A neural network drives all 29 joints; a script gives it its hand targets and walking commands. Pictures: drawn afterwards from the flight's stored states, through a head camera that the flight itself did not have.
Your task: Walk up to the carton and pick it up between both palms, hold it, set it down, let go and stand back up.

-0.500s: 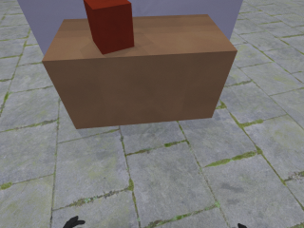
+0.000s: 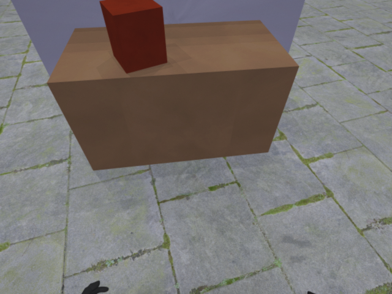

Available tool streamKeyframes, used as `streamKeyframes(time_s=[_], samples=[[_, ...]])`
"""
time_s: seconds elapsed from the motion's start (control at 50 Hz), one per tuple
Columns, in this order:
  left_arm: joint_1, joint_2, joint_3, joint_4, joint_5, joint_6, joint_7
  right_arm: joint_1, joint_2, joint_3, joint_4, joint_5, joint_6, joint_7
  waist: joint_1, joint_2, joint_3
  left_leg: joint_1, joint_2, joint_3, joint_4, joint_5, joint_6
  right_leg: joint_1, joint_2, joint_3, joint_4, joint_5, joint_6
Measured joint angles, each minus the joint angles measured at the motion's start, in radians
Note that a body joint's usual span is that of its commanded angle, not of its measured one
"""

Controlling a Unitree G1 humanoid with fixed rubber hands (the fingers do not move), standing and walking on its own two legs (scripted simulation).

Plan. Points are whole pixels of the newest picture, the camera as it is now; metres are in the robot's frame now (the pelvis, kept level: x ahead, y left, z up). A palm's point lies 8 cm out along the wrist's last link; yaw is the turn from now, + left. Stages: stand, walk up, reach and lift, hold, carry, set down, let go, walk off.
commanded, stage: stand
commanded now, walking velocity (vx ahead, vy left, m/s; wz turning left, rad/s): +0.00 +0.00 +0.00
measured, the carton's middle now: (135, 33) +1.17 +0.31 +0.01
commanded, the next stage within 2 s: walk up in 0.38 s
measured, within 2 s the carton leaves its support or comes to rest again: neither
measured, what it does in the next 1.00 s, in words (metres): steps to the left: left foot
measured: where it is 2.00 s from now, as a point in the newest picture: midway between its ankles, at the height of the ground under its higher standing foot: (164, 243)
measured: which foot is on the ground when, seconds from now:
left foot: down 0.00-0.66, up 0.68-0.90, down 0.92-1.00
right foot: down 0.00-0.90, up 0.92-1.00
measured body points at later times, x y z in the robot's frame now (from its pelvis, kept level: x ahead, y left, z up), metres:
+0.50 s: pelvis +0.00 +0.00 +0.00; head +0.01 +0.00 +0.45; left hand +0.11 +0.25 -0.11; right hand +0.08 -0.26 -0.12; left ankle +0.01 +0.12 -0.73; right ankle +0.02 -0.13 -0.73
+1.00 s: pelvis +0.08 +0.10 -0.02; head +0.06 +0.11 +0.43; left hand +0.14 +0.38 -0.15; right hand +0.11 -0.19 -0.12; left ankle +0.10 +0.21 -0.73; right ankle +0.05 -0.06 -0.68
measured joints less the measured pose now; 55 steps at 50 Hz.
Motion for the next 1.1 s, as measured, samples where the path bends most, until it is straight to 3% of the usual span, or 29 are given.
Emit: streamKeyframes(time_s=[0.58,0.66,0.74,0.84,0.9,0.96,1.0,1.02,1.1], samples=[[0.018,0.003,-0.003,0.018,-0.001,0.001,0.002,0.015,-0.017,0.013,0.033,0.002,0.001,-0.003,-0.004,0.0,-0.004,0.012,0.01,0.029,-0.014,0.0,0.0,-0.004,0.011,0.031,-0.01,0.011,0.002],[0.051,-0.006,0.013,0.008,0.034,-0.01,-0.008,0.059,-0.03,-0.011,0.02,-0.028,0.002,0.019,-0.011,0.02,-0.035,-0.025,0.007,0.001,0.083,-0.204,0.03,-0.017,0.016,0.018,0.045,-0.156,-0.04],[0.085,0.002,0.024,0.019,0.049,-0.032,0.001,0.094,-0.051,-0.037,0.023,-0.042,0.012,0.041,0.012,0.026,-0.03,-0.133,-0.01,-0.033,0.272,-0.229,0.021,0.012,-0.004,0.02,0.004,-0.125,-0.074],[0.122,0.031,0.049,0.082,0.057,-0.028,0.012,0.101,-0.072,-0.066,0.003,-0.027,-0.002,0.064,0.043,0.02,-0.008,-0.201,0.028,-0.06,0.253,-0.144,0.003,0.089,-0.057,0.032,-0.075,-0.07,-0.049],[0.126,0.061,0.067,0.107,0.053,-0.01,0.006,0.124,-0.072,-0.078,-0.029,-0.023,-0.024,0.062,0.034,0.006,-0.01,-0.128,0.046,-0.046,0.135,-0.03,0.001,0.092,-0.085,0.028,0.026,-0.15,-0.041],[0.114,0.081,0.073,0.116,0.046,0.014,0.002,0.143,-0.065,-0.071,-0.036,-0.041,-0.041,0.037,0.009,-0.043,-0.007,-0.103,0.009,0.01,0.208,-0.052,0.004,-0.018,-0.095,0.062,0.355,-0.318,-0.057],[0.101,0.073,0.06,0.106,0.04,0.032,-0.001,0.163,-0.053,-0.049,-0.01,-0.035,-0.035,0.022,-0.006,-0.048,-0.019,-0.055,-0.002,0.016,0.189,-0.152,0.027,-0.114,-0.065,0.019,0.535,-0.288,-0.044],[0.083,0.068,0.053,0.097,0.04,0.033,-0.003,0.174,-0.044,-0.041,0.01,-0.029,-0.033,0.017,-0.018,-0.045,-0.02,-0.032,-0.005,0.008,0.154,-0.136,0.036,-0.157,-0.058,-0.02,0.586,-0.246,-0.036],[0.007,0.05,0.035,0.036,0.022,-0.003,-0.028,0.222,-0.012,-0.012,0.068,-0.033,-0.033,0.005,-0.058,-0.032,0.002,0.068,-0.009,-0.011,-0.019,-0.019,0.036,-0.271,-0.058,-0.108,0.519,-0.093,-0.012]])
